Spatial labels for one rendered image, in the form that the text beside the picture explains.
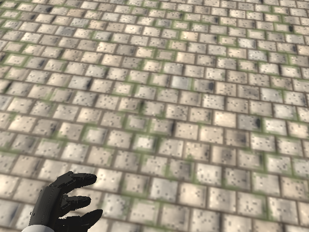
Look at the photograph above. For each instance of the left robot hand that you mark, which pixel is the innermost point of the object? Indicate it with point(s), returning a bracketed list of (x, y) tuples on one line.
[(53, 203)]

